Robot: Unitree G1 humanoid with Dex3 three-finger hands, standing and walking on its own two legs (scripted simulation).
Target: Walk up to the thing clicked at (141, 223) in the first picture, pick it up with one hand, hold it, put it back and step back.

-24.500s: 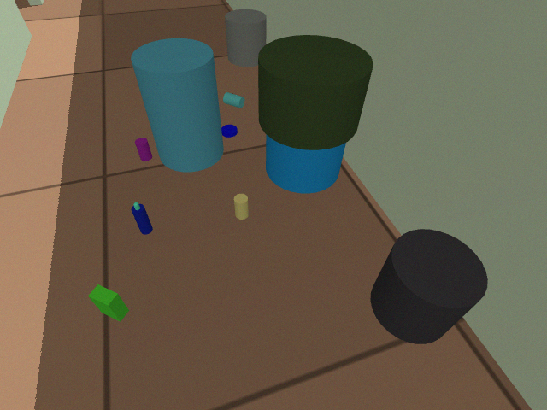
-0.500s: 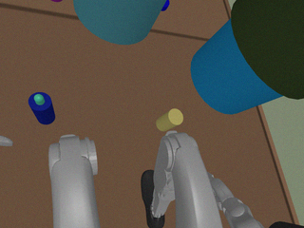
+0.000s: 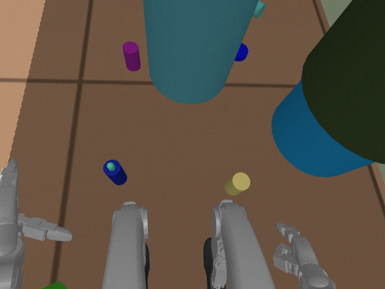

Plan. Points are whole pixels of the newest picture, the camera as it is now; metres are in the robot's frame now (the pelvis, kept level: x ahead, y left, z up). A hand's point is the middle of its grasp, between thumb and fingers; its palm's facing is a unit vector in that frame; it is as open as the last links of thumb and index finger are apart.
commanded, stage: home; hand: left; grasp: from the side
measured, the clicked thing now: (115, 172) +0.44 +0.23 -0.41
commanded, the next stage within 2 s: none
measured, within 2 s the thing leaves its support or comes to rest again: neither
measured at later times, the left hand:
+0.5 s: hand (18, 225) +0.25 +0.22 +0.11, palm faces +0.17 -0.93 -0.33, open 17.5 cm
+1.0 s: hand (4, 247) +0.22 +0.20 +0.16, palm faces +0.18 -0.94 -0.28, open 17.6 cm
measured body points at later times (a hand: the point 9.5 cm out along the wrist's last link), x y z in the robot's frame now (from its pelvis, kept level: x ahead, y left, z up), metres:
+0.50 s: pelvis +0.07 +0.01 +0.19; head +0.11 +0.03 +0.63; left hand +0.23 +0.27 +0.14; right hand +0.23 -0.23 +0.11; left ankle +0.07 +0.13 -0.47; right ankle +0.08 -0.13 -0.47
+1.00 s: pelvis +0.07 +0.01 +0.22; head +0.09 +0.02 +0.66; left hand +0.21 +0.25 +0.18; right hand +0.25 -0.22 +0.15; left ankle +0.07 +0.13 -0.47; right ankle +0.08 -0.13 -0.47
